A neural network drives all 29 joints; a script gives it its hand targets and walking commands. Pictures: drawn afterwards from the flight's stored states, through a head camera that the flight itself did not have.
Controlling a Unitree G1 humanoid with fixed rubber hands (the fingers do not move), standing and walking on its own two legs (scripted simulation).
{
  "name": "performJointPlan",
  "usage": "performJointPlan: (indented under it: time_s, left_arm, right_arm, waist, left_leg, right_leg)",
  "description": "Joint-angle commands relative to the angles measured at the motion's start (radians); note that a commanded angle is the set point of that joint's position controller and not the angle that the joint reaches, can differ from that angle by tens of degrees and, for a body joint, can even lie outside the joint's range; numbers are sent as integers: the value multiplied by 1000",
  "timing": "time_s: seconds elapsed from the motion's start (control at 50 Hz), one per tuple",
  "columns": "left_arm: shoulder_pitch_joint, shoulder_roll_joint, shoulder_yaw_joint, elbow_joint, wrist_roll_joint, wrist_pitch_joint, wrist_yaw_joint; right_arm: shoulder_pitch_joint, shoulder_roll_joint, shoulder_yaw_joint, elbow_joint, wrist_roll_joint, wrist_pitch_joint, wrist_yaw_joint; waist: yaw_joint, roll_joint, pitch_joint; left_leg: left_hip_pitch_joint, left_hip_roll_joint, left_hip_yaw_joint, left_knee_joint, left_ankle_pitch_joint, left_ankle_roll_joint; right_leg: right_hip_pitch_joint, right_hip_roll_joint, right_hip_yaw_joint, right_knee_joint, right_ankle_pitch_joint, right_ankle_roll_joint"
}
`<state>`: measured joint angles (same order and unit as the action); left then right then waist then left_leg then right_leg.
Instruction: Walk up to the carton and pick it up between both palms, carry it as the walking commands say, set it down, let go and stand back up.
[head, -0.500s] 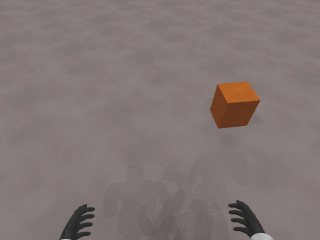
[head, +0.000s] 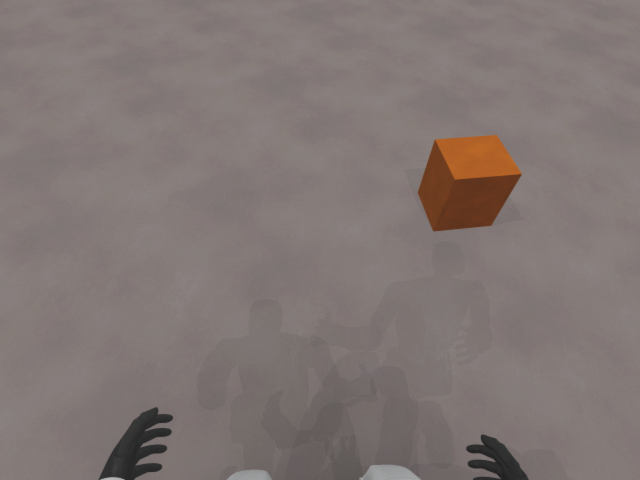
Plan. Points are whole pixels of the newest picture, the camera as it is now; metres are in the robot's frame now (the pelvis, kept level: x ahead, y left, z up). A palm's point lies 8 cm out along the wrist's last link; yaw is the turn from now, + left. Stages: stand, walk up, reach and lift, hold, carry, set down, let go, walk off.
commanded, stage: stand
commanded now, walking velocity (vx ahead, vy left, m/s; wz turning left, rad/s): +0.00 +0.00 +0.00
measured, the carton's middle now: (464, 184) +1.16 -0.60 -0.60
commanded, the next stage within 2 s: walk up in 2.00 s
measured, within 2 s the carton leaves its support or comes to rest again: neither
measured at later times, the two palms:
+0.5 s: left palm out of the picture +0.14 +0.25 -0.09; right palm out of the picture +0.10 -0.25 -0.11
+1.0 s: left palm out of the picture +0.13 +0.26 -0.10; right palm out of the picture +0.09 -0.25 -0.11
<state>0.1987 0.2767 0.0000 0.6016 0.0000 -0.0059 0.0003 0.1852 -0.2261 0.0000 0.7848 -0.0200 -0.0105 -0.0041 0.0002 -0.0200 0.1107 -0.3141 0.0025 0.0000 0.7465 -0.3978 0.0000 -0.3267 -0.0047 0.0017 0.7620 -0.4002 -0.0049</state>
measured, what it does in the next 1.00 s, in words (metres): stands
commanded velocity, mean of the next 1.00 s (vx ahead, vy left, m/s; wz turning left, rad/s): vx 0.00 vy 0.00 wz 0.00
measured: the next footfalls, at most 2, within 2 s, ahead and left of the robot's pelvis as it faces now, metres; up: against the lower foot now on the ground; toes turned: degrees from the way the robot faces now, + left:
none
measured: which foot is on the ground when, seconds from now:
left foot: down 0.00-1.00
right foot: down 0.00-1.00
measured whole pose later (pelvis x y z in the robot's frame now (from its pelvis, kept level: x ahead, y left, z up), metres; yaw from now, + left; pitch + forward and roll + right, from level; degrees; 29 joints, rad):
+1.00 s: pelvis +0.00 +0.00 +0.00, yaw +0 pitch -2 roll +0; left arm 0.20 0.29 0.00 0.70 0.00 -0.01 0.00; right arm 0.19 -0.23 0.00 0.90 -0.01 -0.01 0.00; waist 0.00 -0.03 0.07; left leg -0.31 0.00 0.00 0.75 -0.40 0.00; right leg -0.32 0.00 0.00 0.75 -0.39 -0.01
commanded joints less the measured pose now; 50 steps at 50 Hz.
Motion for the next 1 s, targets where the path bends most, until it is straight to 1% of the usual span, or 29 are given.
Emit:
performJointPlan:
  time_s: [0.0,0.1,0.12,0.14,0.16,0.2,0.22,0.24,0.3,0.34,0.36,0.42,0.44,0.48,0.52,0.54,0.56,0.58,0.64,0.68,0.7,0.74,0.78,0.84,0.9,0.92,0.94,0.96,0.98]
  left_arm:
    - [-27,249,103,7,22,-46,21]
    - [-17,247,97,18,19,-50,23]
    - [-31,252,100,18,24,-51,20]
    - [-26,241,98,16,20,-51,22]
    - [-25,249,96,22,20,-50,22]
    - [-29,248,95,27,22,-53,22]
    - [-22,246,93,28,17,-54,24]
    - [-21,240,88,34,14,-57,22]
    - [-30,254,92,42,19,-54,23]
    - [-32,247,90,47,18,-55,23]
    - [-17,251,91,49,13,-57,21]
    - [-20,252,94,58,17,-57,23]
    - [-23,265,96,65,20,-59,21]
    - [-33,259,95,66,22,-57,20]
    - [-29,259,92,73,18,-58,21]
    - [-26,250,90,70,16,-60,19]
    - [-29,261,91,77,13,-57,21]
    - [-20,249,90,79,13,-60,22]
    - [-23,256,89,84,13,-59,22]
    - [-20,258,91,91,12,-58,24]
    - [-30,266,93,98,16,-59,25]
    - [-26,249,84,97,14,-58,25]
    - [-23,246,84,106,12,-58,26]
    - [-25,261,90,108,10,-60,25]
    - [-26,256,89,121,13,-56,26]
    - [-12,249,87,123,11,-55,27]
    - [-24,261,87,123,11,-57,27]
    - [-29,258,86,122,11,-58,25]
    - [-21,253,85,122,10,-58,27]
  right_arm:
    - [-66,-279,-97,-78,1,-33,-4]
    - [-73,-268,-91,-68,0,-37,-6]
    - [-71,-274,-93,-62,2,-36,-6]
    - [-59,-279,-93,-57,0,-37,-5]
    - [-55,-279,-91,-55,0,-37,-5]
    - [-67,-275,-91,-53,4,-36,-1]
    - [-59,-281,-92,-52,3,-37,0]
    - [-63,-276,-93,-47,0,-42,0]
    - [-67,-272,-87,-49,-1,-42,1]
    - [-71,-278,-89,-37,4,-45,-1]
    - [-64,-286,-94,-30,4,-42,-3]
    - [-61,-278,-92,-28,3,-43,-2]
    - [-65,-281,-90,-28,2,-41,-2]
    - [-79,-278,-91,-23,1,-41,-2]
    - [-61,-277,-91,-15,3,-41,-2]
    - [-58,-296,-98,-6,5,-42,-2]
    - [-69,-293,-98,-9,3,-42,-1]
    - [-74,-292,-96,-6,3,-43,-1]
    - [-67,-291,-95,2,9,-44,-3]
    - [-68,-277,-91,4,8,-43,-5]
    - [-66,-273,-90,7,3,-43,-5]
    - [-75,-284,-91,16,6,-40,-3]
    - [-68,-290,-92,21,6,-39,-3]
    - [-73,-282,-88,31,3,-41,-6]
    - [-78,-297,-91,32,4,-41,-6]
    - [-75,-294,-90,40,6,-40,-5]
    - [-71,-279,-84,35,6,-41,-6]
    - [-71,-287,-90,38,9,-41,-6]
    - [-66,-288,-89,41,6,-42,-6]
  waist:
    - [0,-7,-188]
    - [5,34,-173]
    - [-1,-13,-180]
    - [1,10,-176]
    - [-7,-7,-162]
    - [-5,6,-172]
    - [-4,34,-172]
    - [-6,37,-177]
    - [-3,2,-163]
    - [2,29,-174]
    - [-3,5,-176]
    - [-1,28,-162]
    - [-5,9,-169]
    - [-3,30,-150]
    - [-8,13,-159]
    - [-1,8,-173]
    - [-5,20,-183]
    - [8,42,-175]
    - [0,3,-161]
    - [-4,11,-182]
    - [-7,30,-171]
    - [1,24,-173]
    - [2,17,-177]
    - [2,35,-173]
    - [8,18,-161]
    - [13,38,-178]
    - [2,36,-172]
    - [-2,12,-173]
    - [0,36,-172]
  left_leg:
    - [34,69,-63,-96,260,76]
    - [8,71,-80,-101,260,83]
    - [13,73,-73,-111,243,82]
    - [19,72,-74,-105,249,81]
    - [17,69,-70,-104,244,81]
    - [16,75,-86,-121,232,85]
    - [30,74,-81,-113,245,84]
    - [27,78,-85,-112,244,85]
    - [18,72,-82,-113,267,84]
    - [9,77,-90,-115,271,85]
    - [26,76,-81,-109,267,84]
    - [9,76,-81,-118,266,85]
    - [32,71,-69,-110,271,79]
    - [15,75,-84,-120,252,83]
    - [23,75,-81,-115,253,84]
    - [29,73,-80,-117,258,84]
    - [36,73,-78,-115,279,83]
    - [21,80,-96,-122,284,89]
    - [19,77,-86,-117,278,86]
    - [36,73,-79,-101,313,83]
    - [40,69,-74,-108,307,80]
    - [33,81,-100,-122,305,88]
    - [44,81,-95,-122,321,88]
    - [38,83,-88,-122,326,87]
    - [37,85,-100,-132,341,91]
    - [41,90,-101,-130,342,95]
    - [37,86,-93,-125,341,89]
    - [50,91,-101,-130,333,92]
    - [39,92,-102,-138,322,90]
  right_leg:
    - [36,-91,103,-150,263,-76]
    - [45,-95,111,-155,264,-82]
    - [50,-94,104,-157,260,-80]
    - [49,-95,112,-166,261,-81]
    - [34,-98,121,-170,267,-82]
    - [46,-98,119,-174,251,-83]
    - [35,-96,119,-166,262,-83]
    - [41,-94,113,-164,264,-78]
    - [38,-95,117,-167,268,-82]
    - [55,-95,112,-165,280,-82]
    - [44,-94,107,-166,278,-82]
    - [51,-94,112,-164,278,-82]
    - [44,-96,114,-174,284,-81]
    - [33,-93,121,-178,269,-82]
    - [34,-104,129,-189,263,-87]
    - [47,-95,107,-174,272,-82]
    - [46,-94,109,-167,288,-82]
    - [57,-93,105,-160,282,-78]
    - [61,-99,122,-182,310,-81]
    - [55,-110,130,-178,328,-89]
    - [48,-113,131,-180,325,-90]
    - [57,-101,118,-173,310,-85]
    - [60,-104,116,-180,330,-87]
    - [60,-104,123,-181,339,-84]
    - [67,-98,112,-180,345,-80]
    - [79,-104,118,-176,347,-85]
    - [71,-105,121,-176,351,-87]
    - [62,-104,122,-182,350,-89]
    - [75,-102,121,-183,336,-83]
